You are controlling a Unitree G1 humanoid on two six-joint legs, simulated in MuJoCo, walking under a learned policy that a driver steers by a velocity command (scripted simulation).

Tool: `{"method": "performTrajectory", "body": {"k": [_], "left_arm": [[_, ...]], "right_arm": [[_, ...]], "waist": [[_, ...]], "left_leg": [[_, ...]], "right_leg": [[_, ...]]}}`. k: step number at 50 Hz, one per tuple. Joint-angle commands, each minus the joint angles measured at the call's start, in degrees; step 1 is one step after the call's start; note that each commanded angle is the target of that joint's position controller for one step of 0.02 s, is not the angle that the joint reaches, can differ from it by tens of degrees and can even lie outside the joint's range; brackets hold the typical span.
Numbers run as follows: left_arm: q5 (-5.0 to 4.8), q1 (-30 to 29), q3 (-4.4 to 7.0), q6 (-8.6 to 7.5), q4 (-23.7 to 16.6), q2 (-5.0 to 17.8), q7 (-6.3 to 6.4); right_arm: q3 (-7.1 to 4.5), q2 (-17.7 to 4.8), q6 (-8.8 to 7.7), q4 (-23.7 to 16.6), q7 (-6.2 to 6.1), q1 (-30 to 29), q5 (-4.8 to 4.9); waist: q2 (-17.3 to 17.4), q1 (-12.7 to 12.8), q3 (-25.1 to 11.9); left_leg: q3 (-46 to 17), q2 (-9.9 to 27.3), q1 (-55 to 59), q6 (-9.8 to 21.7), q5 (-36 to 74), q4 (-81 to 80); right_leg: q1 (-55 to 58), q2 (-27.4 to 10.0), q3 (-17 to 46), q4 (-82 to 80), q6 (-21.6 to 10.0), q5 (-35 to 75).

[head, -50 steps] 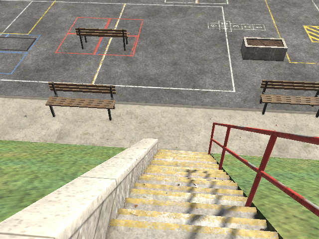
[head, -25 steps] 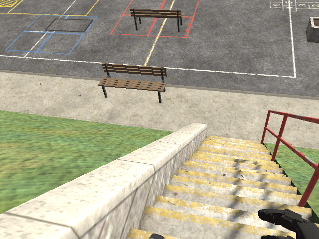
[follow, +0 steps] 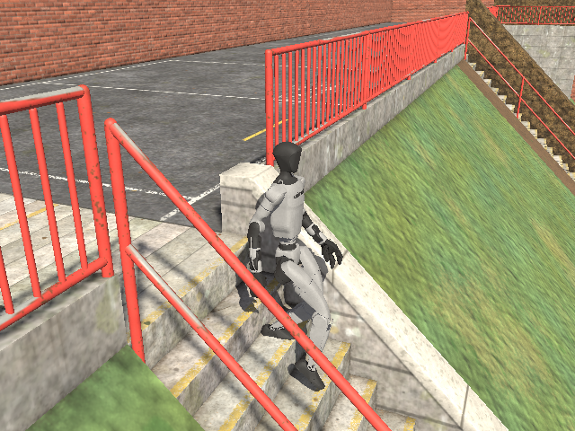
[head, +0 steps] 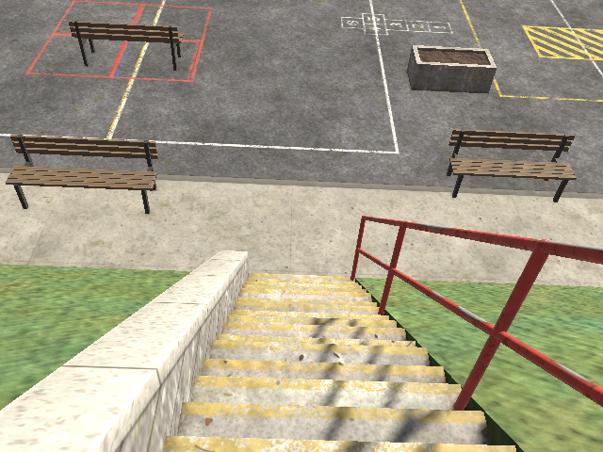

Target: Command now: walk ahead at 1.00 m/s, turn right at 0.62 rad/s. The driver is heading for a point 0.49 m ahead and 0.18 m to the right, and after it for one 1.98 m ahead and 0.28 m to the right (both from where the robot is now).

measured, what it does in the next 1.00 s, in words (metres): goes down, turning right: right foot 0.19 m lower, then left foot 0.24 m lower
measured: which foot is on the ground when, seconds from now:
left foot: down 0.00-0.06, up 0.08-0.44, down 0.46-0.84, up 0.86-1.00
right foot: up 0.00-0.08, down 0.10-0.48, up 0.50-0.82, down 0.84-1.00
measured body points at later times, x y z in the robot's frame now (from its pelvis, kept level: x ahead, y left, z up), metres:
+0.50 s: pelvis +0.30 -0.01 -0.28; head +0.27 +0.01 +0.17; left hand +0.51 +0.18 -0.39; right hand +0.30 -0.28 -0.39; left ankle +0.33 +0.10 -1.01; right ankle +0.14 -0.07 -0.75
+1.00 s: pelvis +0.49 -0.08 -0.54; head +0.50 -0.08 -0.09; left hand +0.68 +0.09 -0.68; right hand +0.37 -0.28 -0.69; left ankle +0.51 +0.05 -1.04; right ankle +0.53 -0.20 -1.26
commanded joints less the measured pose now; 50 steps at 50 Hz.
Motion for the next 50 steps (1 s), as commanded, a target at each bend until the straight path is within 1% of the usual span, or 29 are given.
{"method": "performTrajectory", "body": {"k": [1, 2, 3, 4, 5, 6, 8, 11, 13, 14, 16, 21, 23, 24, 25, 26, 27, 28, 30, 31, 32, 34, 36, 39, 42, 44, 46, 48, 50], "left_arm": [[0.34, -2.0, 2.05, 1.34, -2.0, 5.4, 0.44], [-0.75, -0.3, 2.27, 0.57, -2.4, 6.3, 0.46], [-0.72, 13.0, 3.22, 0.90, 1.3, 5.8, 0.68], [0.06, 22.0, 4.18, 0.90, 4.7, 7.8, 0.25], [-1.42, 25.2, 3.99, 0.71, 7.0, 5.8, -0.74], [-1.42, 23.8, 3.43, 0.25, 6.7, 9.6, -1.77], [-2.98, 22.4, 3.63, -0.74, 6.4, 10.6, -1.41], [-1.29, 9.4, 0.39, -2.26, 1.7, 3.6, 0.53], [-0.66, 6.6, 0.83, -2.12, 1.2, 5.5, 0.64], [-1.65, 9.4, 1.53, -2.79, 2.6, 5.5, 1.36], [-2.90, 5.6, 0.41, -3.37, 1.8, 2.0, 2.30], [-0.59, 2.7, 1.69, -0.12, -1.2, 6.8, 1.77], [-1.58, -0.6, 1.02, 1.46, -1.8, 5.0, 1.29], [-1.13, 0.2, 0.80, 1.43, -2.7, 2.8, 1.25], [-2.26, 3.3, -0.40, 1.13, -6.1, -3.4, 1.40], [-0.32, 4.7, -1.19, 0.76, -5.0, -4.9, 2.05], [1.56, 1.6, -0.27, -0.10, -5.0, -0.3, 2.41], [2.37, -6.5, 0.77, -0.19, -6.1, 2.6, 2.33], [3.94, -10.2, 0.55, -1.44, -7.7, 0.9, 2.40], [3.01, -6.7, -0.98, -2.02, -7.5, -0.4, 1.43], [3.41, 0.9, -0.89, -1.86, -0.8, -3.0, 0.91], [2.89, 2.7, -0.76, -2.31, 2.2, -1.3, 0.37], [2.18, -5.2, -2.61, -3.58, -0.1, -2.2, -0.97], [-2.29, -2.0, -0.67, -3.94, 0.4, 2.4, -0.86], [-0.53, 12.5, 1.98, -2.21, 7.0, 6.9, 0.04], [-0.47, 25.3, 1.78, -1.35, 9.3, 8.1, -0.91], [-2.59, 19.0, 1.93, -1.76, 6.5, 5.8, -0.50], [-0.63, 10.1, 2.29, -1.84, 3.7, 6.5, 2.82], [-0.72, 9.6, 0.57, -0.62, 2.5, 4.3, 3.47]], "right_arm": [[-3.12, -11.4, 0.45, -5.5, -1.18, -5.8, -2.56], [-3.24, -11.3, 1.65, -5.3, -1.50, -4.0, -4.43], [-3.89, -12.1, 2.50, -3.5, -2.04, -4.8, -4.58], [-3.93, -10.0, 3.13, -4.1, -3.06, -6.0, -4.79], [-3.38, -6.1, 3.77, -4.8, -3.08, -14.7, -5.18], [-1.68, -1.4, 3.22, -11.3, -2.89, -16.4, -4.29], [-1.63, -5.3, 1.29, -13.6, -1.69, -11.6, -4.61], [-2.35, -5.9, 2.49, -14.8, -2.12, -21.6, -4.41], [-1.93, -4.0, 3.40, -7.8, -1.82, -10.4, -4.19], [-3.11, -7.1, 2.85, -8.5, -1.19, -12.1, -3.64], [-1.30, -3.5, 2.16, -11.5, -0.51, -16.8, -3.10], [-3.24, -7.0, 1.11, -11.4, -0.41, -14.1, -1.21], [-4.85, -9.4, 0.92, -7.0, -0.43, 0.0, -0.35], [-5.12, -9.4, 1.31, -7.8, -0.27, 2.8, 1.74], [-2.91, -7.3, 0.68, -8.5, 0.87, -4.0, -0.74], [-2.96, -6.9, 0.59, -7.6, 2.09, -3.0, -0.20], [-4.59, -10.6, -0.71, -7.1, 1.87, 3.4, -0.46], [-3.87, -9.0, -0.87, -7.0, 1.48, 1.3, -0.36], [-2.58, -8.7, -2.90, -5.0, 0.23, 3.3, -1.82], [0.09, -1.6, -3.03, -7.2, -0.97, -3.9, -1.50], [0.27, -3.0, -3.07, -5.9, -0.75, -3.9, 0.33], [-0.03, -5.4, -3.18, -2.9, -1.22, 1.5, 2.96], [-0.32, -6.8, -2.18, -2.6, -1.27, -1.1, 2.46], [-0.92, -6.4, 1.39, -0.6, -2.31, -2.1, -1.10], [-1.51, -4.5, 4.36, 2.9, -2.82, 5.1, -0.90], [-1.58, -2.0, 5.15, 1.3, -3.04, 15.7, 2.17], [-1.86, -5.9, 5.19, -2.9, -3.30, 0.7, -0.55], [-2.50, -7.1, 5.95, -7.8, -2.09, -7.8, -4.60], [-2.50, -4.9, 8.12, -10.0, -1.33, -12.5, -3.85]], "waist": [[16.5, 1.5, 6.2], [12.4, 1.0, 9.2], [14.4, 6.4, 2.5], [7.8, 10.5, 3.0], [-6.9, 15.5, 6.3], [-13.6, 8.3, 7.4], [-4.4, 5.5, -4.8], [2.0, -0.1, -0.7], [-2.2, -4.5, -3.8], [-2.0, -3.7, -3.6], [-1.4, -3.1, -2.4], [-8.2, 1.1, -2.3], [-3.2, -3.6, -2.4], [9.6, -6.8, 3.1], [22.3, 2.7, 7.3], [22.8, 3.3, 3.6], [14.2, -0.4, -1.2], [4.9, -1.7, 4.5], [5.9, 0.6, 11.2], [-3.2, 6.2, 14.9], [-1.4, 6.8, 8.5], [3.6, 5.2, 5.4], [5.3, 2.3, 4.4], [13.2, 0.9, 5.8], [4.4, 3.2, 9.0], [-6.5, 2.4, -11.1], [-1.8, 6.9, -14.8], [-0.9, 3.5, -11.7], [-0.6, 1.1, -0.7]], "left_leg": [[-9.3, 12.4, -6.8, 5.3, 45.4, -12.8], [-5.4, 11.7, -2.5, 5.4, 55.8, -4.8], [-3.9, 12.9, -5.5, 6.7, 72.6, 10.0], [-3.4, 9.6, -12.7, 5.7, 73.9, 31.5], [2.8, 0.4, -28.8, 5.7, 23.1, 58.0], [2.0, -2.3, -49.8, 5.2, 9.1, 60.0], [-11.1, 2.4, -53.4, 1.5, 10.3, 37.4], [-9.1, 1.6, -34.3, -6.7, 42.2, 4.4], [-3.0, -1.6, -10.5, -5.8, 54.8, 7.0], [-6.1, -1.3, -14.4, -5.2, 66.9, -0.6], [-4.0, -3.9, -1.3, -4.3, 82.5, -17.9], [-13.7, 1.5, 1.5, 0.8, 76.7, -37.4], [-12.4, 4.3, 20.8, 0.8, 78.8, -44.4], [-16.3, 10.9, 24.5, 3.4, 89.2, -56.2], [-16.4, 15.4, 36.5, 0.1, 105.4, -25.9], [-18.2, 17.5, 39.3, -0.9, 107.9, -24.8], [-25.8, 19.9, 35.6, 3.3, 82.5, -31.4], [-24.9, 17.2, 21.8, 2.7, 70.3, -36.0], [-28.0, 17.2, 9.1, 1.5, 61.7, -30.6], [-17.0, 10.3, -20.3, -0.7, 53.6, -34.8], [-16.9, 9.1, -33.4, -0.5, 45.0, -34.3], [-14.8, 3.2, -15.8, -0.8, 46.9, -24.1], [-13.4, -0.2, -14.8, -0.7, 47.8, -22.2], [-22.0, 1.4, -4.6, 5.5, 47.4, -12.9], [-15.6, -4.4, -13.7, 5.1, 40.7, 13.3], [-9.5, -8.8, -40.2, 1.7, -16.4, 43.9], [-9.5, -3.3, -39.5, 2.1, -3.4, 46.9], [-11.0, -0.2, -36.7, -1.3, 19.2, 38.5], [-7.7, -1.1, -28.3, -3.3, 32.9, 28.0]], "right_leg": [[9.9, 0.7, -8.6, 3.2, -2.2, -10.9], [8.4, 0.0, -10.9, -11.2, -5.3, -26.0], [26.5, -0.1, -12.3, -11.5, -7.0, -29.7], [36.1, -3.5, -1.2, -24.9, -11.4, -37.8], [42.5, -5.6, 0.5, -25.5, -11.9, -15.5], [48.1, -7.7, 5.3, -3.2, -9.4, 20.6], [47.6, -15.3, 28.3, -6.5, -19.8, -9.1], [12.6, -10.2, 27.0, -10.3, -17.2, -20.4], [-2.8, -5.3, 21.2, -5.0, -14.4, -9.0], [1.9, -1.4, 19.7, 2.2, -13.0, -19.9], [-5.8, 5.4, 15.4, 8.7, -9.6, -42.7], [13.7, 1.8, 24.4, 27.1, -12.6, -30.7], [2.6, 4.0, 21.9, 44.4, -12.0, -21.5], [-7.4, 12.0, 11.5, 70.9, -9.9, -44.5], [-36.6, 11.3, 1.0, 77.2, -8.8, -75.1], [-44.0, 6.1, -0.5, 77.4, -9.6, -70.5], [-41.5, 1.5, 2.1, 73.7, -8.0, -63.4], [-39.8, 0.1, 0.6, 71.3, -6.2, -59.3], [-42.4, -2.6, 2.4, 49.4, -2.7, -44.6], [-16.1, 1.2, -0.7, 22.1, 0.0, -24.8], [10.5, 3.5, -7.3, 24.1, 0.6, -9.3], [1.5, 4.6, -6.8, 16.9, -1.7, 0.6], [13.7, 3.4, -11.3, -5.0, -1.7, 9.8], [20.3, -6.8, 0.3, -29.2, 0.2, 5.1], [41.5, -10.4, -2.4, -42.8, 1.8, 9.6], [77.3, -31.0, 5.1, -5.4, -6.9, 48.1], [60.7, -30.3, 5.8, -13.8, -13.3, 22.0], [40.3, -33.2, 10.5, -22.9, -18.4, -16.4], [17.2, -29.6, 3.1, -23.5, -15.1, -21.7]]}}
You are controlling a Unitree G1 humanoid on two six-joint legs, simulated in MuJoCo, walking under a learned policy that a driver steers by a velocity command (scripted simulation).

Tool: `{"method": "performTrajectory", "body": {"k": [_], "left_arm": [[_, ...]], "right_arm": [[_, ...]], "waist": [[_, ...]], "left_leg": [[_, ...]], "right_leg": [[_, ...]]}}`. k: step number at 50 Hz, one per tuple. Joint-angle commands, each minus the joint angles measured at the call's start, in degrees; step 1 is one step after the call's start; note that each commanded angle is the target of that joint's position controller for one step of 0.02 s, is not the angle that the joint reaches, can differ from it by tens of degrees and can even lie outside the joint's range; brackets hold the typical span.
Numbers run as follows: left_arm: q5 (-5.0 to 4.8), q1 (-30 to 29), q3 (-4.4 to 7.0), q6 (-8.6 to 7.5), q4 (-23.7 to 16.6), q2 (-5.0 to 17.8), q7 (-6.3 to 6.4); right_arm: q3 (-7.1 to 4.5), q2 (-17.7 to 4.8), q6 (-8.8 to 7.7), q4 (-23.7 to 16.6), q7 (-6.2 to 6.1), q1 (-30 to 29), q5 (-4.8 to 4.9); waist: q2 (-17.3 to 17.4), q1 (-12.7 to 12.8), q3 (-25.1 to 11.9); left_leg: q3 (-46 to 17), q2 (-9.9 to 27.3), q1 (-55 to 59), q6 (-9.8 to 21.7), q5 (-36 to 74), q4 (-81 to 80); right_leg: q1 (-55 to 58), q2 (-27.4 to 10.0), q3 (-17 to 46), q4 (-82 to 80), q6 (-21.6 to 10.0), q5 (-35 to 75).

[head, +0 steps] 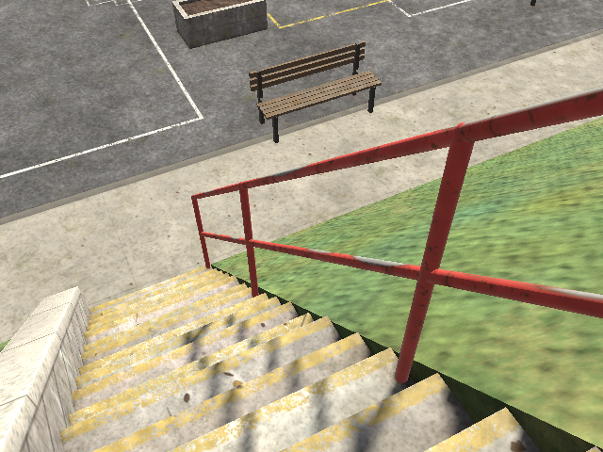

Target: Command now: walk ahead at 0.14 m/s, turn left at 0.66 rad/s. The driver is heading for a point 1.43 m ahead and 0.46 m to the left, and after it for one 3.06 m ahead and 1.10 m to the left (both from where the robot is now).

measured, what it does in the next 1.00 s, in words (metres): steps on the spot, turning left: left foot, then right foot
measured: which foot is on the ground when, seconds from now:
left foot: up 0.00-0.22, down 0.24-0.72, up 0.74-0.96, down 0.98-1.00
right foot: down 0.00-0.22, up 0.24-0.70, down 0.72-1.00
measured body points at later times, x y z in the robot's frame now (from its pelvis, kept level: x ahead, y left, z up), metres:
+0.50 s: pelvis +0.04 +0.06 -0.03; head +0.02 +0.10 +0.42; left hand +0.11 +0.36 -0.13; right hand +0.21 -0.14 -0.13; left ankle +0.01 +0.15 -0.72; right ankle +0.18 -0.04 -0.59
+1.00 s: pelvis +0.08 +0.03 +0.00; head +0.08 +0.03 +0.45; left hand +0.00 +0.25 -0.13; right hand +0.32 -0.07 -0.12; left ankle +0.02 +0.14 -0.73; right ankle +0.10 -0.06 -0.72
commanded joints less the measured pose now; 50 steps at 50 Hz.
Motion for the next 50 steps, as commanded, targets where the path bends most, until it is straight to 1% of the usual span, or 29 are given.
{"method": "performTrajectory", "body": {"k": [1, 3, 4, 5, 8, 10, 11, 12, 13, 14, 15, 16, 19, 21, 24, 30, 34, 35, 36, 37, 38, 40, 41, 43, 44, 45, 46, 49, 50], "left_arm": [[-0.32, 1.0, -0.11, -0.30, -5.4, 4.9, 1.73], [-0.03, -2.9, -0.20, 0.42, -7.4, 7.0, 1.71], [0.24, -4.6, 0.21, 0.78, -9.0, 8.8, 1.12], [0.32, -8.2, 0.88, 0.40, -11.1, 11.6, 1.05], [0.31, -11.1, 1.84, 1.43, -14.6, 14.2, 0.90], [2.07, -4.5, 3.48, 4.25, -12.5, 16.8, 1.39], [2.31, -5.6, 3.92, 5.02, -12.2, 17.3, 2.26], [1.95, -5.8, 3.22, 6.98, -12.8, 13.5, 2.06], [3.71, -3.7, 1.40, 7.27, -16.6, 6.4, 0.60], [3.84, -19.3, 2.07, 4.91, -22.0, 11.0, -0.04], [2.37, -20.6, 1.40, 2.95, -23.2, 9.0, 0.35], [2.37, -19.3, 1.39, 1.72, -22.2, 8.8, 0.86], [2.72, -9.6, 1.78, 3.94, -15.1, 8.5, 1.94], [3.26, -7.1, 1.97, 5.15, -13.8, 8.2, 1.64], [3.49, -12.0, 1.51, 5.04, -16.2, 7.2, 1.13], [2.23, -12.3, -0.20, 4.13, -16.8, 6.5, -0.49], [-0.76, -9.5, -1.03, 5.23, -16.1, 5.4, -1.75], [-1.01, -3.1, -0.70, 5.20, -14.0, 4.8, -1.64], [0.29, 2.5, -0.49, 4.91, -12.3, 4.9, -1.35], [0.67, 1.1, -1.08, 4.80, -14.3, 6.9, -1.04], [0.34, 7.0, -0.27, 3.42, -12.5, 10.1, -1.08], [0.75, 3.7, -0.51, 2.02, -12.0, 9.6, -0.70], [1.52, -1.0, -0.34, 1.67, -13.0, 10.1, -0.73], [0.40, -5.0, -1.50, 2.24, -14.7, 6.3, -0.87], [0.30, -3.9, -2.04, 3.22, -14.1, 4.4, -1.18], [0.25, -5.2, -1.52, 2.64, -13.9, 6.5, -1.62], [0.85, -2.7, -2.14, 3.94, -13.3, 4.6, -1.43], [0.11, -1.7, -1.88, 3.05, -11.0, 5.5, -1.90], [-0.08, 5.6, -1.57, 3.27, -9.9, 5.3, -2.52]], "right_arm": [[-1.24, -5.1, 1.51, -10.4, 0.70, -7.7, -0.30], [0.06, -2.1, 2.54, -13.0, 1.71, -9.5, 1.08], [0.01, -3.0, 2.74, -13.8, 2.41, -10.2, 1.73], [-0.58, -3.3, 3.09, -12.8, 2.37, -7.7, 1.29], [-1.28, -7.5, 4.66, -17.5, 1.34, -12.2, 1.25], [-1.81, -10.5, 3.89, -17.9, 3.02, -10.3, 4.65], [-3.02, -11.3, 3.09, -14.5, 3.64, 0.7, 3.81], [-3.04, -11.5, 2.13, -11.0, 4.56, 8.3, 4.42], [-2.21, -16.4, 0.78, -13.0, 5.11, 6.2, 5.93], [-4.58, -21.1, 0.21, -14.9, 4.15, 10.3, 7.03], [-4.03, -20.5, -0.04, -15.1, 2.19, 6.7, 2.91], [-3.86, -19.3, 0.81, -15.8, 0.60, -1.1, 1.91], [-2.65, -15.1, 1.74, -21.0, 0.96, -22.1, 1.76], [-2.82, -13.5, 1.09, -20.7, 1.63, -20.7, 3.69], [-3.06, -12.2, 0.88, -19.9, 1.34, -14.2, 4.27], [-2.27, -10.9, 1.67, -20.9, 1.23, -12.7, 2.08], [-2.23, -12.0, 3.16, -20.0, 1.87, -13.7, 0.44], [-1.67, -10.7, 3.43, -20.5, 1.62, -17.0, 0.68], [-1.67, -9.1, 3.55, -20.2, 1.49, -17.0, 1.14], [-1.35, -5.0, 2.88, -19.5, 1.63, -7.8, 0.64], [-2.92, -10.1, 1.72, -21.8, 1.73, -14.6, 2.21], [-3.59, -11.5, 0.85, -19.1, 1.18, -18.9, 3.95], [-2.91, -9.6, 0.98, -17.5, 1.41, -17.6, 3.45], [-1.45, -6.5, 2.07, -16.0, 2.55, -17.0, 3.27], [-0.63, -5.4, 2.73, -16.4, 3.32, -18.6, 3.28], [-0.22, -4.2, 2.54, -13.0, 3.27, -15.6, 2.88], [0.25, -4.6, 3.07, -15.3, 3.70, -18.6, 3.33], [1.93, -3.6, 1.99, -9.4, 3.53, -14.0, 1.99], [1.43, -6.0, 1.59, -9.8, 3.03, -16.7, 2.27]], "waist": [[-4.9, 1.6, -0.8], [-8.8, -0.4, -1.9], [-11.6, -0.8, -2.0], [-15.2, -1.8, -6.2], [-15.9, -1.5, -2.9], [-11.7, 0.5, -0.4], [-4.0, -4.6, -6.0], [9.4, -6.6, -0.6], [31.5, 2.4, 4.3], [24.7, -10.4, 1.4], [16.1, -5.8, 3.9], [15.1, -0.2, 4.6], [10.9, 12.3, 1.4], [6.0, 12.6, -2.7], [5.3, 8.3, -6.0], [7.6, 3.8, -10.0], [12.2, 2.3, -4.4], [9.7, 6.1, -4.3], [3.0, 8.1, -4.1], [-10.5, 1.9, -5.5], [-16.9, 8.0, -3.4], [-7.5, 6.0, -2.5], [-7.6, 3.8, -4.5], [-7.0, 1.8, -6.8], [-7.3, 2.9, -5.0], [-7.8, 3.0, -7.3], [-7.0, 2.9, -4.2], [-3.4, 3.4, -3.8], [1.5, 8.0, -3.1]], "left_leg": [[-2.1, 3.7, -5.1, -3.2, 19.6, -10.9], [0.7, 4.4, 3.0, -2.8, 27.6, -25.9], [1.9, 4.2, 8.7, -2.2, 29.0, -31.9], [6.8, 0.4, 17.2, -2.3, 36.7, -15.3], [6.0, 3.1, 14.0, -1.5, 23.5, -20.7], [3.5, 4.2, 20.7, 2.0, -7.3, -54.7], [13.1, -0.3, 36.8, 2.0, -1.0, -47.6], [-5.5, 0.9, 38.8, 7.1, -13.4, -65.1], [-36.5, 14.0, 43.5, 10.3, 36.5, -61.4], [-55.1, 19.5, 43.0, 13.1, 43.7, -81.7], [-59.7, 21.5, 36.7, 16.0, 28.5, -85.4], [-53.2, 19.3, 32.0, 16.5, 15.3, -81.5], [-28.2, 10.5, 2.4, 12.4, 28.8, -73.2], [-24.0, 7.5, 1.1, 10.4, 35.3, -69.5], [-26.6, 6.9, 13.7, 13.2, 41.3, -65.6], [-29.9, 10.1, 25.2, 16.0, 51.3, -65.3], [-26.4, 5.3, 19.5, 12.9, 36.1, -71.5], [-25.8, 4.0, 15.0, 11.1, 31.7, -69.3], [-22.1, 0.2, 8.8, 8.4, 21.3, -60.4], [-14.6, -4.5, 0.0, 4.5, -5.6, -47.7], [-13.4, -7.8, -8.0, 2.3, -13.8, -54.1], [-11.8, -5.2, 0.5, 0.4, -1.4, -50.4], [-10.5, -3.9, 7.2, 0.1, 7.0, -45.8], [-4.7, -4.1, 17.7, 0.5, 9.0, -50.1], [-4.4, -3.0, 18.2, 0.3, 3.7, -59.7], [-3.1, -2.3, 28.4, 0.8, 19.5, -51.0], [-2.7, -2.3, 22.3, 0.6, 2.2, -68.4], [-6.9, 3.5, 35.5, 0.0, 27.5, -77.5], [-10.5, 6.2, 31.8, 1.3, 29.8, -78.4]], "right_leg": [[-6.4, -24.8, 13.4, -7.1, -11.8, 15.8], [-12.6, -20.8, 7.3, -6.4, -4.6, 2.2], [-15.0, -19.1, 5.0, -6.8, -2.6, -1.7], [-19.8, -19.0, 4.1, -3.6, -3.0, -4.7], [-16.5, -21.2, 2.6, -2.3, -1.2, -10.6], [-9.7, -19.7, 1.0, 1.5, 0.3, -19.8], [-16.7, -17.9, -1.9, 18.0, -0.4, -19.3], [-26.4, -13.5, -2.7, 38.5, 0.2, -25.3], [-53.5, -2.5, 1.4, 59.0, 3.5, -47.2], [-58.8, 2.0, 12.0, 55.6, 5.8, -43.9], [-57.7, 2.7, 17.1, 54.3, 6.2, -34.0], [-56.7, 3.4, 17.8, 53.3, 6.5, -25.6], [-26.6, 4.4, 10.9, 55.4, 8.0, 1.0], [-18.3, 4.2, 9.3, 56.3, 8.1, 7.8], [-22.2, 4.2, 10.0, 52.7, 7.4, 7.1], [-16.7, 3.3, 11.0, 39.9, 5.7, -2.2], [-1.3, 6.0, 5.9, 13.2, 4.7, -26.6], [8.0, 5.9, 5.4, 4.1, 4.2, -19.5], [17.3, 3.6, 9.3, -3.5, 3.5, -11.5], [23.8, -8.1, 25.4, -4.0, 0.1, 7.9], [23.5, -15.5, 43.7, -7.8, -4.6, 31.1], [17.2, -13.5, 35.3, -8.1, -3.3, 35.0], [12.0, -11.8, 29.6, -5.9, -4.5, 37.5], [5.5, -6.4, 17.2, -6.1, -3.8, 32.5], [7.4, -5.6, 17.6, -8.2, -2.8, 27.0], [1.0, -6.1, 15.2, -6.3, -3.6, 27.3], [6.7, -5.8, 16.4, -10.4, -3.2, 16.8], [3.5, -6.6, 17.2, -10.2, -0.8, 11.8], [7.8, -3.8, 16.1, -12.8, 0.9, 5.6]]}}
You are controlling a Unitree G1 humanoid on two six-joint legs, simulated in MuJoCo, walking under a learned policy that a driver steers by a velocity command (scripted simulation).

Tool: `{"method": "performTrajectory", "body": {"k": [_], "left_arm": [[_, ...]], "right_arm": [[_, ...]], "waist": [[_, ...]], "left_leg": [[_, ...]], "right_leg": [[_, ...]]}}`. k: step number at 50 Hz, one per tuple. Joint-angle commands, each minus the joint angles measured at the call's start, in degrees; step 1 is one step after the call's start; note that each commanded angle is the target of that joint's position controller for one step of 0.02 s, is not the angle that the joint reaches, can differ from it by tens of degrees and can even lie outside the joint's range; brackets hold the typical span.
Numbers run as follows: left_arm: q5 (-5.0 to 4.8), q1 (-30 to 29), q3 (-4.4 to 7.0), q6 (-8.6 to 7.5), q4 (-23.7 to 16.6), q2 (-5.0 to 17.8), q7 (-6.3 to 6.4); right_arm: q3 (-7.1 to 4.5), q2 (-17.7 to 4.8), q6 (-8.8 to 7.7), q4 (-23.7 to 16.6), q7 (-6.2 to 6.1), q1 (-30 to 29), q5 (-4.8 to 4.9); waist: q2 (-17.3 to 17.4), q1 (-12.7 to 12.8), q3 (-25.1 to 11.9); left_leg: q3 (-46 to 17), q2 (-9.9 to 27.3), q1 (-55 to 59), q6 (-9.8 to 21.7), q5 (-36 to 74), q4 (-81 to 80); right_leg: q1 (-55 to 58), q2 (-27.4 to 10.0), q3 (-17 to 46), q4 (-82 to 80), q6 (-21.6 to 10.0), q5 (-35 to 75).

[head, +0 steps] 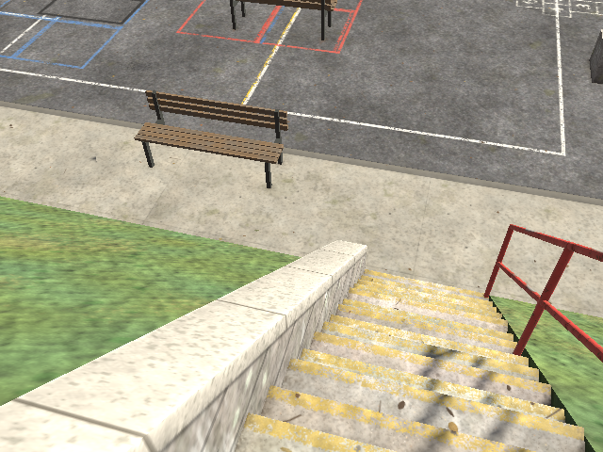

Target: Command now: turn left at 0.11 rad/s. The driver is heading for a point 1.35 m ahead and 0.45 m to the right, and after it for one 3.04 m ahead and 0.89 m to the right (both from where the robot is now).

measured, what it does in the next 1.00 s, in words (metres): shifts its weight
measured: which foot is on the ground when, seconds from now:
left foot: down 0.00-1.00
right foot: down 0.00-1.00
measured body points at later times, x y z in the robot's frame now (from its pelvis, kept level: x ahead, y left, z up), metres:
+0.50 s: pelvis +0.01 +0.01 +0.02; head +0.00 +0.01 +0.47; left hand +0.07 +0.25 -0.12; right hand +0.06 -0.22 -0.13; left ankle +0.01 +0.12 -0.73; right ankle -0.04 -0.09 -0.73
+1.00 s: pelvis +0.05 +0.06 +0.01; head +0.06 +0.06 +0.46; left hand +0.08 +0.29 -0.14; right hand +0.11 -0.18 -0.14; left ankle +0.02 +0.12 -0.73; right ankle -0.04 -0.09 -0.72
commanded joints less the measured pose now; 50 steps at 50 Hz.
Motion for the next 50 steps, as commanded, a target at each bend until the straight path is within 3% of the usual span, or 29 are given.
{"method": "performTrajectory", "body": {"k": [1, 2, 3, 6, 11, 22, 24, 25, 26, 28, 29, 30, 32, 33, 34, 36, 38, 40, 43, 46, 48, 49, 50], "left_arm": [[0.01, 1.7, 1.90, -1.01, -2.0, 6.7, -0.55], [0.15, 0.0, 2.15, -0.81, -1.8, 6.8, -0.59], [0.08, 0.0, 2.52, -0.67, -1.2, 7.2, -0.67], [-0.05, -0.5, 2.73, -1.01, 0.1, 6.4, -0.78], [-0.13, -2.2, 3.22, -0.94, 2.6, 5.5, -0.58], [-0.04, -2.9, 4.07, -1.38, 8.1, 6.1, 0.21], [0.26, -2.3, 5.24, -1.10, 8.8, 8.5, 0.26], [0.49, -2.7, 5.70, -0.78, 8.1, 9.2, 0.05], [0.56, -3.6, 5.89, -0.58, 6.9, 9.4, -0.06], [0.52, 0.4, 6.68, -0.65, 7.8, 10.6, 0.29], [1.02, 2.7, 6.78, -0.84, 8.7, 10.5, 0.59], [1.23, 2.7, 6.70, -1.17, 8.9, 9.9, 0.77], [1.57, 0.1, 6.09, -1.87, 8.3, 8.0, 1.25], [1.38, 0.9, 6.00, -2.06, 8.2, 7.5, 1.44], [0.93, 1.3, 5.70, -2.02, 8.7, 6.8, 1.88], [0.40, 3.4, 5.27, -1.49, 9.9, 6.6, 2.46], [0.35, 4.2, 4.99, -0.97, 10.6, 6.6, 2.75], [0.31, 4.7, 4.60, -0.46, 11.5, 6.5, 2.92], [0.14, 4.7, 3.92, -0.16, 12.2, 6.1, 3.10], [-0.25, 3.7, 3.20, -0.66, 13.0, 5.0, 3.24], [-0.68, 1.9, 3.55, -0.08, 12.0, 6.1, 3.46], [-1.49, 0.4, 3.51, -0.29, 11.0, 5.2, 3.31], [-1.59, -1.5, 3.94, -0.44, 9.5, 6.0, 3.28]], "right_arm": [[-0.18, -4.9, -1.86, -1.0, -0.23, -3.1, 0.31], [-0.03, -5.1, -2.23, 0.5, -0.12, -2.4, 0.54], [0.03, -5.2, -2.44, 1.6, -0.01, -1.5, 0.61], [0.24, -5.0, -3.40, 4.4, -0.44, 0.8, 1.08], [0.60, -4.3, -3.78, 7.2, -0.57, 1.3, 1.11], [0.62, -5.3, -4.21, 12.7, -1.37, 2.4, 0.79], [-0.19, -7.0, -3.76, 12.4, -1.76, 2.0, 0.86], [-0.72, -7.7, -3.28, 11.5, -1.69, 0.6, 0.70], [-0.74, -7.2, -3.03, 9.6, -1.64, -3.0, 0.66], [-0.13, -4.4, -3.35, 7.8, -1.34, -5.7, -0.37], [-0.19, -4.4, -3.79, 8.6, -1.25, -3.9, -1.36], [-0.16, -4.0, -4.29, 9.8, -1.26, -1.1, -1.62], [-0.40, -4.5, -5.26, 12.6, -1.61, 5.4, -0.90], [-0.81, -6.0, -5.45, 13.5, -1.85, 6.7, -0.26], [-0.95, -6.4, -5.60, 13.7, -2.11, 6.4, -0.03], [-0.59, -6.0, -5.75, 14.5, -2.85, 6.4, 0.61], [-0.42, -6.0, -5.37, 14.7, -3.45, 3.9, 1.00], [-0.22, -5.7, -4.84, 15.2, -3.94, 3.5, 0.89], [-0.31, -5.8, -4.70, 16.0, -4.17, 3.5, 1.63], [-0.59, -6.3, -4.93, 16.2, -4.48, 2.4, 1.90], [-1.15, -7.0, -4.76, 15.6, -4.33, 2.0, 1.72], [-1.74, -8.2, -4.65, 14.2, -4.52, 0.9, 1.67], [-2.10, -8.3, -4.55, 13.1, -4.72, 0.1, 1.62]], "waist": [[1.6, 0.6, 0.7], [2.3, 0.1, 1.7], [0.5, 0.2, 1.7], [-0.8, 0.3, -1.4], [-1.8, 0.1, -1.3], [-1.3, -0.6, 0.1], [-1.6, -0.4, -2.4], [-2.5, 0.3, -0.7], [-4.0, 1.2, 3.3], [-8.7, 2.8, 5.8], [-8.1, 2.6, 6.7], [-7.1, 1.3, 6.6], [-4.5, -1.6, 6.0], [-1.0, -1.3, 5.4], [1.4, -1.2, 2.6], [1.9, -1.3, 0.2], [1.9, -0.4, -0.8], [1.6, -0.6, -0.7], [-0.5, -0.5, -2.0], [-1.5, -0.2, -3.2], [-1.0, -0.6, -2.8], [0.5, -1.1, -2.7], [-0.3, -1.4, -3.3]], "left_leg": [[-6.2, 7.2, 2.6, 2.0, 13.1, -11.1], [-6.2, 7.4, 1.2, 1.7, 12.8, -12.6], [-5.5, 7.4, 1.1, 1.5, 13.7, -13.7], [-5.0, 7.9, 3.5, 1.2, 17.0, -15.1], [-4.7, 8.4, 4.6, 1.2, 16.6, -17.0], [-4.3, 8.9, 6.2, 1.4, 16.9, -19.6], [-1.5, 5.3, 4.4, 3.3, -0.6, -16.6], [0.3, 2.9, -0.5, 4.4, -12.8, -14.1], [1.9, 1.5, -6.2, 4.6, -14.8, -11.3], [6.3, 0.6, -11.2, 4.1, -8.0, -3.9], [7.3, 1.5, -11.2, 3.8, -6.5, -3.0], [7.7, 2.6, -8.0, 3.6, -6.0, -4.2], [6.0, 3.3, 0.9, 3.6, -0.7, -7.0], [3.4, 4.8, 3.5, 4.1, 8.8, -6.3], [1.6, 6.3, 7.3, 5.2, 20.9, -5.4], [-2.5, 10.2, 11.0, 7.4, 38.4, -5.8], [-2.1, 10.2, 11.5, 6.6, 45.1, -6.1], [-1.0, 9.3, 10.9, 5.2, 46.3, -6.8], [-0.6, 9.1, 12.0, 4.3, 45.7, -8.5], [-1.0, 10.1, 15.0, 2.9, 46.0, -10.3], [0.7, 10.0, 15.4, 2.9, 45.1, -10.3], [3.3, 8.5, 14.5, 3.1, 41.4, -9.4], [3.9, 8.7, 14.7, 3.3, 40.5, -8.1]], "right_leg": [[1.4, -7.9, 8.8, -14.0, 0.1, 12.1], [3.6, -7.8, 8.4, -13.9, 0.4, 10.9], [5.7, -8.0, 8.4, -13.4, 0.6, 14.5], [9.8, -9.0, 8.4, -14.1, 0.8, 20.4], [10.2, -9.0, 8.2, -16.2, 1.4, 18.7], [9.2, -9.5, 8.4, -18.5, 2.0, 17.3], [10.5, -6.4, 6.6, -16.3, 0.6, 0.2], [8.8, -5.7, 7.2, -15.9, -0.9, -11.0], [6.0, -6.7, 9.1, -16.7, -1.8, -15.6], [5.0, -12.3, 16.8, -21.0, -5.2, -20.6], [4.3, -14.2, 18.8, -21.3, -6.6, -18.9], [2.6, -14.0, 18.1, -19.3, -7.1, -12.6], [-1.2, -9.1, 11.1, -11.5, -4.7, 6.3], [-1.7, -6.1, 7.2, -7.5, -3.1, 12.4], [-1.8, -4.5, 5.0, -4.2, -1.2, 16.1], [-1.3, -4.4, 4.9, -3.5, 1.6, 15.2], [2.8, -5.0, 5.3, -6.2, 2.7, 17.2], [5.4, -6.1, 6.0, -7.1, 2.9, 22.3], [8.6, -7.4, 6.1, -9.0, 3.6, 27.5], [9.3, -8.7, 6.9, -11.8, 4.3, 29.9], [7.4, -7.7, 7.8, -9.9, 3.4, 29.4], [5.0, -6.3, 7.4, -8.1, 3.2, 28.9], [2.5, -5.6, 7.5, -5.9, 2.7, 29.1]]}}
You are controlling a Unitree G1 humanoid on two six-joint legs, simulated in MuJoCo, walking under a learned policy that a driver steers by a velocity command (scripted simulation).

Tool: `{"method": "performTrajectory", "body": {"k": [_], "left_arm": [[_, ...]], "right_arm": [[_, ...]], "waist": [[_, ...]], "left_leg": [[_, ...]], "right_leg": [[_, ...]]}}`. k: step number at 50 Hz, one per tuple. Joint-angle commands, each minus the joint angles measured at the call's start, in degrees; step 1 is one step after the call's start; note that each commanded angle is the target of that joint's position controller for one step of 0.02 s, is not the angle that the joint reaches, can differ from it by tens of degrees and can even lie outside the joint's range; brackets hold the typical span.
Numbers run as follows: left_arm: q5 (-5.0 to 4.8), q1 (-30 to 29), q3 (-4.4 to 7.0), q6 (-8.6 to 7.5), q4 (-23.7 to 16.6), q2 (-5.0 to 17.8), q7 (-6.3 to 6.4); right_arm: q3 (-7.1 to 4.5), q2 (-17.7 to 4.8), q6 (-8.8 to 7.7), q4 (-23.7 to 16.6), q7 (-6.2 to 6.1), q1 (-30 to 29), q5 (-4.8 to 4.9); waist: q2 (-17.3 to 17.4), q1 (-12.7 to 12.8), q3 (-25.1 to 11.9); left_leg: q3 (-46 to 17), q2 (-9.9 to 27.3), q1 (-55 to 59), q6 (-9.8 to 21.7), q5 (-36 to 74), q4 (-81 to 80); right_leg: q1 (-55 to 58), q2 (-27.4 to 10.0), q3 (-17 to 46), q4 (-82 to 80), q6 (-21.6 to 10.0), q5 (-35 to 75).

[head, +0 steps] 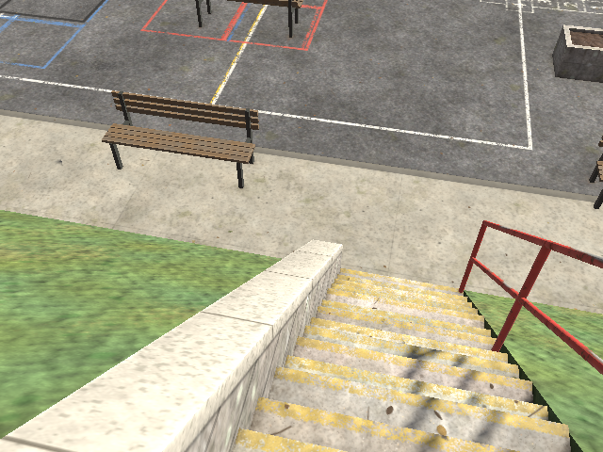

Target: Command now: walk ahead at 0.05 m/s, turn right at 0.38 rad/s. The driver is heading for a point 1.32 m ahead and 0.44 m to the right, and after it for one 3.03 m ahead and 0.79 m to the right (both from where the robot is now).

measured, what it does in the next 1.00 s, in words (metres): steps to the right, turning right: right foot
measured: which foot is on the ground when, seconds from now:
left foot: down 0.00-0.40, up 0.42-1.00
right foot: down 0.00-0.10, up 0.12-0.38, down 0.40-1.00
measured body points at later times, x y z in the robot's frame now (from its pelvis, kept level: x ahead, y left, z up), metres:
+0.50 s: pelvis -0.06 -0.04 -0.06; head -0.06 -0.08 +0.39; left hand +0.18 +0.14 -0.15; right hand -0.05 -0.35 -0.18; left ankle +0.00 +0.09 -0.69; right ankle -0.09 -0.10 -0.74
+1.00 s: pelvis +0.09 -0.11 -0.18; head +0.08 -0.09 +0.27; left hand +0.33 +0.04 -0.28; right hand +0.07 -0.41 -0.27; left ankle +0.15 -0.05 -0.91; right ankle -0.07 -0.10 -0.71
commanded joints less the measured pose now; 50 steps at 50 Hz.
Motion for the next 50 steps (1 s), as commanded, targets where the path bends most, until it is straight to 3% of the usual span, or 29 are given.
{"method": "performTrajectory", "body": {"k": [1, 5, 7, 10, 11, 12, 13, 14, 15, 17, 18, 19, 20, 21, 22, 23, 24, 25, 27, 29, 31, 34, 38, 40, 43, 46, 47, 48, 50], "left_arm": [[-0.78, -0.8, 1.95, -0.67, -4.4, 6.8, 0.02], [-0.53, -3.5, 3.28, 0.05, -8.9, 6.4, 0.21], [1.12, -7.1, 3.75, 1.34, -13.1, 6.2, -0.73], [1.85, -11.0, 3.55, 2.21, -16.3, 6.0, -1.88], [1.44, -10.8, 3.09, 2.55, -16.6, 5.2, -2.45], [1.19, -7.3, 2.99, 2.52, -14.9, 5.2, -2.55], [0.49, -11.8, 3.02, 3.23, -17.4, 6.0, -3.38], [2.51, -11.9, 3.84, 3.46, -16.8, 8.1, -3.79], [0.35, -17.9, 3.48, 4.05, -20.7, 8.0, -4.49], [0.92, -17.0, 2.69, 4.03, -21.2, 6.9, -5.39], [2.25, -12.8, 3.16, 3.82, -19.8, 7.8, -5.34], [1.28, -9.1, 3.39, 3.83, -19.3, 8.6, -5.34], [-1.22, -2.1, 3.42, 3.38, -15.8, 8.1, -5.43], [-1.40, 7.1, 3.02, 2.92, -12.0, 7.5, -5.21], [-3.56, 5.2, 2.83, 1.48, -13.9, 14.7, -4.78], [-2.91, 3.6, 3.31, 0.73, -16.2, 15.9, -4.22], [-0.89, -0.8, 2.99, 0.75, -17.4, 15.9, -3.47], [1.71, -5.6, 3.54, 0.27, -17.9, 17.1, -2.64], [1.39, -13.8, 2.22, -0.50, -21.7, 12.8, -3.04], [0.51, -9.9, 1.55, -1.09, -21.1, 10.8, -4.00], [-0.63, -4.5, 1.70, -2.15, -18.4, 11.0, -2.74], [0.01, -0.9, 1.63, -2.88, -18.0, 11.4, -1.75], [-0.45, -4.1, 0.89, -3.67, -20.1, 9.5, -2.69], [0.41, -4.4, 0.78, -4.11, -20.2, 9.9, -2.98], [1.72, -3.1, 0.99, -3.60, -19.5, 10.0, -2.99], [3.32, -2.4, 1.13, -3.15, -17.5, 10.9, -1.77], [4.34, -1.9, 1.43, -2.32, -17.7, 10.8, -1.56], [3.53, 0.7, 0.85, -1.79, -16.2, 9.2, -1.12], [2.34, -6.1, 1.12, -2.83, -16.9, 10.7, -0.94]], "right_arm": [[-2.42, -9.0, -0.26, -4.5, -0.49, 0.2, -0.42], [-3.75, -10.9, 0.45, -7.3, -0.15, 2.2, -1.32], [-4.08, -12.1, 1.19, -8.5, 0.25, 4.0, -1.83], [-4.40, -12.0, 1.25, -11.3, 0.20, 6.0, -2.40], [-4.55, -11.9, 1.43, -12.4, 0.42, 4.6, -3.08], [-4.73, -12.1, 0.60, -14.2, 1.29, 3.9, -3.52], [-5.14, -12.6, 0.95, -14.5, 1.71, 4.1, -3.40], [-5.56, -13.5, -0.56, -17.0, 1.62, 0.5, -3.65], [-4.95, -12.1, 0.15, -17.1, 1.84, 1.0, -2.91], [-6.01, -14.2, 0.42, -17.7, 2.07, 0.7, -2.37], [-6.53, -15.4, -0.72, -18.1, 1.86, -2.3, -1.84], [-6.39, -14.9, -1.13, -20.3, 2.15, -6.9, -1.97], [-6.14, -13.8, 0.08, -20.7, 2.19, -5.4, -2.65], [-5.66, -11.5, 0.69, -20.7, 2.36, -8.3, -4.15], [-4.19, -7.7, 0.57, -27.2, 3.01, -10.4, -4.46], [-3.68, -8.5, 0.08, -29.3, 3.08, -13.4, -5.79], [-3.95, -10.0, -0.57, -29.5, 3.00, -13.1, -5.42], [-4.08, -11.0, -1.46, -26.0, 2.74, -6.9, -5.61], [-4.04, -10.3, -0.80, -22.8, 2.29, -1.7, -6.66], [-4.89, -10.5, -0.03, -21.8, 2.58, 1.4, -5.01], [-4.18, -8.9, -0.06, -23.9, 2.76, -2.1, -4.64], [-4.02, -8.8, -0.67, -26.1, 3.25, -4.1, -4.56], [-3.37, -7.8, -1.61, -26.7, 3.91, -5.9, -5.10], [-3.70, -9.0, -2.15, -26.4, 4.28, -4.4, -4.10], [-4.02, -8.7, -2.84, -25.4, 4.05, -5.3, -1.39], [-4.65, -9.1, -2.78, -24.8, 3.75, -1.3, -1.85], [-4.68, -10.3, -1.64, -24.9, 4.37, -3.8, -0.21], [-4.52, -9.4, -1.29, -24.0, 4.82, -2.1, -0.64], [-5.13, -9.7, -0.41, -20.4, 4.71, 10.6, -0.63]], "waist": [[0.6, -1.7, -4.6], [4.1, -3.0, -5.1], [6.9, -3.4, -2.6], [2.9, -3.6, -1.3], [4.4, -2.8, -2.6], [6.0, -2.1, -5.7], [8.2, -2.7, -2.2], [8.1, -2.4, -2.7], [6.6, -2.1, 3.1], [5.6, -2.6, 3.1], [6.3, -0.2, 0.1], [4.9, 2.9, -1.0], [-3.4, 5.3, -1.5], [-13.6, 10.7, 1.8], [-23.9, 6.5, 1.4], [-10.8, 7.1, -2.2], [-6.2, 4.1, -1.2], [-6.4, 0.0, -1.1], [-5.3, -3.6, -1.9], [-1.1, -4.7, -2.6], [-3.2, -2.3, -3.3], [-1.2, -2.0, -1.7], [-6.0, -0.7, -3.1], [-8.4, -0.1, -1.9], [-7.5, 4.0, 0.5], [-7.2, 3.5, 0.9], [-6.9, 5.3, 2.5], [-7.1, 6.5, 4.7], [-2.5, -2.0, -3.9]], "left_leg": [[-3.8, 10.2, 6.4, -0.2, 41.1, 2.6], [-3.1, 15.5, 1.8, 2.9, 36.3, 4.5], [-8.4, 22.0, 0.8, 6.7, 33.7, 2.5], [-9.6, 27.1, -1.4, 10.1, 29.5, 2.4], [-7.6, 26.6, -2.6, 9.5, 27.3, 2.9], [-2.9, 24.1, -9.3, 7.5, 7.9, 3.3], [-4.9, 24.6, -11.3, 5.5, -11.9, -2.4], [-7.0, 25.9, -18.4, 5.8, -18.9, -0.6], [-6.7, 26.9, -16.0, 3.6, -25.3, -5.3], [-3.0, 26.3, -19.0, 1.7, -23.5, -4.1], [-4.3, 28.1, -23.3, 1.5, -21.9, -1.5], [-1.6, 28.1, -25.6, -0.6, -17.9, 1.6], [9.0, 22.0, -28.4, -3.2, -13.9, 13.2], [12.7, 14.1, -45.9, -4.7, -20.5, 42.4], [4.4, 2.7, -62.1, -7.2, -28.0, 53.3], [-6.6, 4.8, -60.5, -8.2, -21.3, 51.9], [-8.2, 4.6, -60.6, -8.6, -15.5, 51.6], [-8.0, 6.3, -53.4, -8.0, -4.6, 51.4], [-3.9, 4.9, -41.5, -8.9, 1.5, 57.3], [-2.8, 4.8, -38.6, -9.9, 11.0, 56.6], [-6.0, 5.7, -43.8, -10.2, 18.9, 51.5], [-5.8, 4.3, -43.6, -10.2, 26.3, 42.7], [-3.2, 2.9, -28.6, -8.4, 37.4, 30.6], [-2.9, 2.3, -23.8, -6.7, 37.9, 23.9], [-6.9, 1.6, -22.9, -3.4, 34.7, 14.0], [-4.1, 2.3, -21.4, 0.3, 21.4, 12.7], [-7.7, 5.4, -25.0, 0.6, 10.7, 2.2], [-4.3, 6.0, -25.4, 1.4, 11.0, 1.8], [-0.9, 4.8, -3.2, 4.0, 16.1, 5.7]], "right_leg": [[-7.8, -1.0, 2.3, 6.0, -2.6, 24.3], [-16.7, 3.3, 0.1, 19.5, -4.9, 10.4], [-25.6, 4.7, -1.2, 26.6, -5.7, -14.9], [-33.6, 0.4, -3.1, 36.5, -5.1, -14.2], [-31.6, 0.1, -3.6, 35.5, -5.0, -12.1], [-24.7, 1.4, -6.9, 40.9, -6.0, -1.8], [-27.1, 0.9, -5.7, 33.7, -6.8, -9.9], [-23.5, 1.7, -7.3, 49.9, -6.3, 5.9], [-31.1, -0.3, -4.3, 32.3, -7.0, -10.0], [-21.2, 1.3, -7.5, 25.9, -6.8, -9.4], [-13.4, 0.4, -7.2, 35.0, -7.2, 2.2], [-9.6, -0.9, -5.9, 31.2, -8.7, 0.2], [-0.7, 4.2, -8.1, 14.5, -10.0, -12.5], [9.4, 3.3, 2.4, 16.5, -13.0, -9.0], [8.6, -7.8, 33.0, 10.8, -18.3, 8.7], [3.3, -14.0, 43.2, 1.7, -22.8, -4.9], [-0.3, -14.0, 45.0, -0.4, -22.8, -15.0], [-8.1, -11.6, 37.6, 0.9, -21.0, -16.5], [-21.8, -5.8, 28.7, 5.7, -17.3, -3.7], [-23.5, -1.7, 22.8, 10.3, -15.2, 3.5], [-17.1, -0.8, 22.5, 16.9, -14.6, 2.0], [-19.3, -0.6, 24.0, 21.1, -15.9, 1.3], [-25.2, 1.9, 22.4, 23.5, -15.6, -1.9], [-24.9, 2.6, 20.2, 26.7, -15.4, 3.6], [-19.1, 0.5, 16.8, 34.1, -16.1, 13.3], [-16.4, -4.1, 18.1, 41.9, -18.4, 25.4], [-10.8, -4.0, 18.7, 39.9, -19.0, 29.4], [-8.9, -6.0, 18.5, 44.6, -19.1, 40.8], [-22.9, -5.1, 14.2, 59.5, -17.6, 41.7]]}}
Keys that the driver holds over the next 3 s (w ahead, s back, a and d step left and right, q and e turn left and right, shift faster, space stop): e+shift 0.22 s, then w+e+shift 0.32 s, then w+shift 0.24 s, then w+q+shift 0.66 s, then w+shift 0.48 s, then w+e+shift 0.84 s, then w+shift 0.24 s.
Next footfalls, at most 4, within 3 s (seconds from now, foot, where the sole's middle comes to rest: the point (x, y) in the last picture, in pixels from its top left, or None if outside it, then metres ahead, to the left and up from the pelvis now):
0.40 right None -0.05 -0.12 -0.78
1.02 left None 0.18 -0.06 -0.99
1.48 right None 0.35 -0.34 -1.21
1.90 left None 0.65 -0.11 -1.42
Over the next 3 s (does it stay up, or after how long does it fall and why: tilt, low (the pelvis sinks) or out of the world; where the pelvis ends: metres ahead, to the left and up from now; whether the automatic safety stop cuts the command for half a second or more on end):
stays up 1.13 -0.28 -1.17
